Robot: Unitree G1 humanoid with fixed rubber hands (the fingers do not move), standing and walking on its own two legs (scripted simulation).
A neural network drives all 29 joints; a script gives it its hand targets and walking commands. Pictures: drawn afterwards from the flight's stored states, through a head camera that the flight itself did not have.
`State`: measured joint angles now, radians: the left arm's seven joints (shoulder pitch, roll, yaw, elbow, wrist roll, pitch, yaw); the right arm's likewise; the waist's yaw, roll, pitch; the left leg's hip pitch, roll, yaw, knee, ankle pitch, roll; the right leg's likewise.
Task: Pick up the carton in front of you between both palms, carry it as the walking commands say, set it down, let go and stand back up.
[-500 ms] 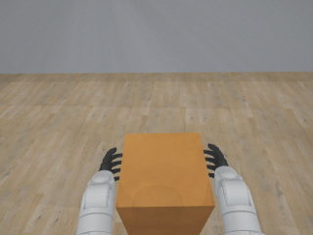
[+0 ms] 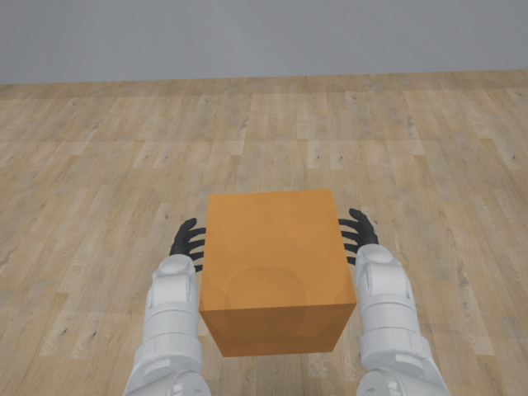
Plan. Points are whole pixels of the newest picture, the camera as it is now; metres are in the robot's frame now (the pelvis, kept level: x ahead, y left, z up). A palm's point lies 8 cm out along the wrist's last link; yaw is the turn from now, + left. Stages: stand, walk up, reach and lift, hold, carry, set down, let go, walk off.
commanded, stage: set down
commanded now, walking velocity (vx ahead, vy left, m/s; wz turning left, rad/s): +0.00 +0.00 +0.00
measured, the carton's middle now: (274, 277) +0.35 -0.01 -0.07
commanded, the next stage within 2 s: none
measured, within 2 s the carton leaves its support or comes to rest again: neither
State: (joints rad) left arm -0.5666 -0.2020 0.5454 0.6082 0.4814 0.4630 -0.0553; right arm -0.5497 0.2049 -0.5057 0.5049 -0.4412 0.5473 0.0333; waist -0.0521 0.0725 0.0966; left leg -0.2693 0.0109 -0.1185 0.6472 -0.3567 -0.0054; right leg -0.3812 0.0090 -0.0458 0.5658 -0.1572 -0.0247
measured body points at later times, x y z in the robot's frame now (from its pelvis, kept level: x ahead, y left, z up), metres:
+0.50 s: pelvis -0.03 +0.04 -0.12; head +0.19 -0.01 +0.27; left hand +0.41 +0.12 -0.19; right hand +0.37 -0.18 -0.20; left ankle +0.00 +0.16 -0.72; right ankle +0.09 -0.11 -0.72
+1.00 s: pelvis -0.05 +0.03 -0.25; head +0.23 -0.02 +0.10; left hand +0.45 +0.10 -0.35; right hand +0.40 -0.20 -0.36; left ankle +0.00 +0.16 -0.72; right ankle +0.09 -0.11 -0.72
